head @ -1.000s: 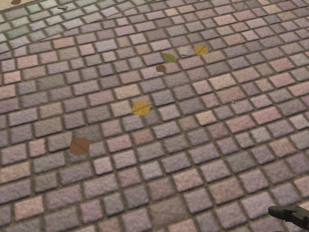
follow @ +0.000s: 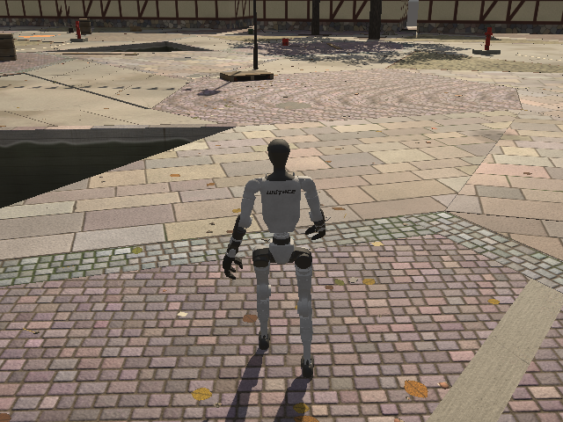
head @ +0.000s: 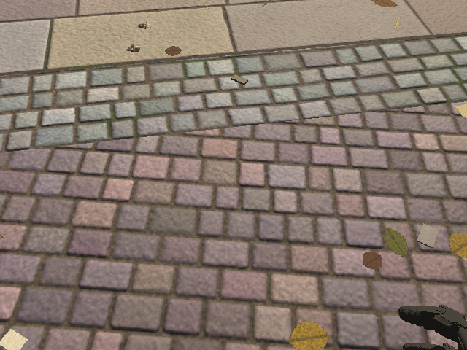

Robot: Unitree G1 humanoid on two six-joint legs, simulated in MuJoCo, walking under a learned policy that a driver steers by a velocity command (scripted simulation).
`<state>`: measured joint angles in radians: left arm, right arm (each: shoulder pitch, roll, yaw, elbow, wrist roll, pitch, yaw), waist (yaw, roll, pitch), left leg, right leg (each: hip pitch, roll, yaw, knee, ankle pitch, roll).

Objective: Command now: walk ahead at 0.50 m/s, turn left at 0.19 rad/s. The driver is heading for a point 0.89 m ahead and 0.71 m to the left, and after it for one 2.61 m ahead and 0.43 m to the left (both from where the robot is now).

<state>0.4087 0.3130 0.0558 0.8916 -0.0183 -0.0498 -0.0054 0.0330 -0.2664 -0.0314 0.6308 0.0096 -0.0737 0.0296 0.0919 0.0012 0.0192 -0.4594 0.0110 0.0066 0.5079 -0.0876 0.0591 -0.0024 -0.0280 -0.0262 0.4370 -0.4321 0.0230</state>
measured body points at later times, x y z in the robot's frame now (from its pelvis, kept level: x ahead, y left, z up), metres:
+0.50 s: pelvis +0.27 +0.00 +0.00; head +0.30 +0.00 +0.45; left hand +0.47 +0.28 -0.06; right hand +0.33 -0.29 -0.12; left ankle +0.11 +0.10 -0.71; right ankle +0.40 -0.10 -0.73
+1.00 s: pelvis +0.50 +0.11 -0.01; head +0.53 +0.14 +0.44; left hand +0.37 +0.38 -0.14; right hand +0.83 +0.02 -0.07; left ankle +0.56 +0.24 -0.73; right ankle +0.41 -0.10 -0.71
